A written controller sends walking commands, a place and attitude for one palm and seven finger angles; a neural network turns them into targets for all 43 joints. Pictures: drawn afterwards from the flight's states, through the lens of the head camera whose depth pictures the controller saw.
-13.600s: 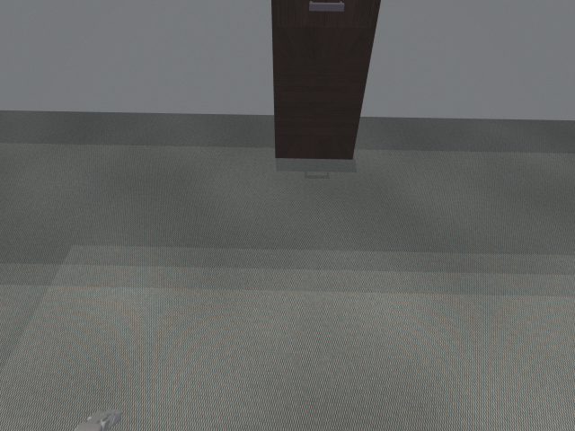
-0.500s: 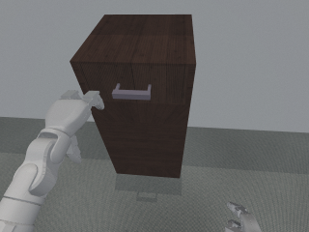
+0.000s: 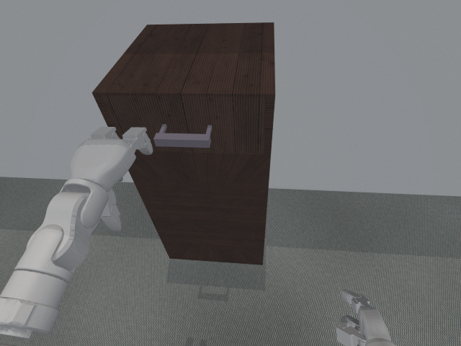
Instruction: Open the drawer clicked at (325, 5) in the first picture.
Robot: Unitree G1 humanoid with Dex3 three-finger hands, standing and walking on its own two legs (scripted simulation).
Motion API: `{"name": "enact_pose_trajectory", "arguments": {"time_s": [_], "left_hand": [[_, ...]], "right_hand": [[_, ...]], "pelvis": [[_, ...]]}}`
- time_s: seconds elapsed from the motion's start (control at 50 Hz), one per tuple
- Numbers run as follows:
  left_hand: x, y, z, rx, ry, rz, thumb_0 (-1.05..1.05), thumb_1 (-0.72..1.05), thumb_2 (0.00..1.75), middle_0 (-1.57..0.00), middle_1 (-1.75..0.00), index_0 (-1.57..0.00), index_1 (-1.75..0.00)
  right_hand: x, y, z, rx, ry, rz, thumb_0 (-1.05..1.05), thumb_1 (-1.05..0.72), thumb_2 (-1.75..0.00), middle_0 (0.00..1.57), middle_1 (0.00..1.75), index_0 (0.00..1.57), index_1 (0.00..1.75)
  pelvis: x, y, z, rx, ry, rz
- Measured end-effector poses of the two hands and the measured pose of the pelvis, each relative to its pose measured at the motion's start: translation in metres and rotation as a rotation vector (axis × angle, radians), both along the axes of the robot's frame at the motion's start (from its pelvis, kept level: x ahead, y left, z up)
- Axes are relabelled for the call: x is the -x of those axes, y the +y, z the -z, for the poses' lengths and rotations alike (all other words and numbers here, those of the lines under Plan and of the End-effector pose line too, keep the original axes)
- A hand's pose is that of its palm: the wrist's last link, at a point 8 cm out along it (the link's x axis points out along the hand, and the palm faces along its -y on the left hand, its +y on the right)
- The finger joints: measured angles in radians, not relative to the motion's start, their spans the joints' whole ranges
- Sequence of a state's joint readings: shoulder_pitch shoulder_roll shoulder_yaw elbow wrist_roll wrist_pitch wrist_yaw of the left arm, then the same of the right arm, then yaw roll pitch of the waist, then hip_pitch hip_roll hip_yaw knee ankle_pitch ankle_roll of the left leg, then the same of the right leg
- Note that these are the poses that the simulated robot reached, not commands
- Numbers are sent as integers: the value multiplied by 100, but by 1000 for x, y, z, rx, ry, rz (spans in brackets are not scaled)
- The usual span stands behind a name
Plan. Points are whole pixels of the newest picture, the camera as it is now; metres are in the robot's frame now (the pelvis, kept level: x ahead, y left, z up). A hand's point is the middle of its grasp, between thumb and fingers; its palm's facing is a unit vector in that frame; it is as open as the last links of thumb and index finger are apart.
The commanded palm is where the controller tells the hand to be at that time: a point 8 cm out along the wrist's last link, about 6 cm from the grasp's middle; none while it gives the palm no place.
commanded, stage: move the hooked fingers above the handle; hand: left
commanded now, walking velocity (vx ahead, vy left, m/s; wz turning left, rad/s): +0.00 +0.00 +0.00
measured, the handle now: (184, 134) +0.58 +0.20 +0.03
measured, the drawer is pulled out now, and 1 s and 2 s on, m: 0.00 0.00 0.00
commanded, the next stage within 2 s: none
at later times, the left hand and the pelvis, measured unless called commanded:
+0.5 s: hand (148, 144) +0.44 +0.22 +0.12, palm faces +0.08 -0.04 -1.00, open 13.8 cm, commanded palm +0.41 +0.24 +0.17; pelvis +0.04 -0.01 -0.01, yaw -1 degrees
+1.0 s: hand (150, 133) +0.50 +0.25 +0.10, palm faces +0.03 -0.01 -1.00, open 13.8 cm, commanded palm +0.48 +0.23 +0.15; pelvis +0.05 +0.01 -0.01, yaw -1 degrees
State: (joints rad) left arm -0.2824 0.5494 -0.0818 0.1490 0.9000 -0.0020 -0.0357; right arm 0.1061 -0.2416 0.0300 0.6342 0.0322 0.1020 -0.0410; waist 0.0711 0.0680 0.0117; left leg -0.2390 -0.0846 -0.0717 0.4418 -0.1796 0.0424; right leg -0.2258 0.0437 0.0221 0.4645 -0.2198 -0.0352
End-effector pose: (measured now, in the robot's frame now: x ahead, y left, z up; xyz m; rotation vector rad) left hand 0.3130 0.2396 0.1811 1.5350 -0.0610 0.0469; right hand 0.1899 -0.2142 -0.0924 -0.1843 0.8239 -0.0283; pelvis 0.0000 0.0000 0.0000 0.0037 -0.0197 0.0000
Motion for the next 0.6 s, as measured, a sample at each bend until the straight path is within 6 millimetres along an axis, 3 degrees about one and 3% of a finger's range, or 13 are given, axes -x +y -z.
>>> {"name": "enact_pose_trajectory", "arguments": {"time_s": [0.1, 0.18, 0.32, 0.44, 0.6], "left_hand": [[-20, 10, -7, -9, -15, -72, 0, -49, 30, -32, -120, -32, -120], [-36, 14, 0, -14, 39, -113, 0, -49, 30, -32, -120, -32, -120], [-62, -7, 22, -2, 115, -12, 0, -49, 30, -32, -120, -32, -120], [-87, -20, 17, 6, 25, 50, 0, -49, 30, -32, -120, -32, -120], [-120, -2, 15, -18, 24, -101, 0, -49, 30, -32, -120, -32, -120]], "right_hand": [[7, -20, 8, 19, 50, 31, 1, -91, -90, 20, 30, 20, 30], [16, -36, 15, 37, 100, 62, 1, -91, -90, 20, 30, 20, 30], [28, -55, 22, 78, 167, 114, 1, -91, -90, 20, 30, 20, 30], [30, -57, 29, 72, 201, 152, 1, -91, -90, 20, 30, 19, 30], [24, -44, 36, 25, 236, 162, 1, -91, -90, 20, 30, 20, 30]], "pelvis": [[-5, -8, 0, 0, 24, -2], [-11, -13, 1, -1, 45, -3], [-23, -16, 3, -2, 79, -2], [-34, -13, 6, -3, 115, 8], [-46, -8, 7, -5, 151, 17]]}}
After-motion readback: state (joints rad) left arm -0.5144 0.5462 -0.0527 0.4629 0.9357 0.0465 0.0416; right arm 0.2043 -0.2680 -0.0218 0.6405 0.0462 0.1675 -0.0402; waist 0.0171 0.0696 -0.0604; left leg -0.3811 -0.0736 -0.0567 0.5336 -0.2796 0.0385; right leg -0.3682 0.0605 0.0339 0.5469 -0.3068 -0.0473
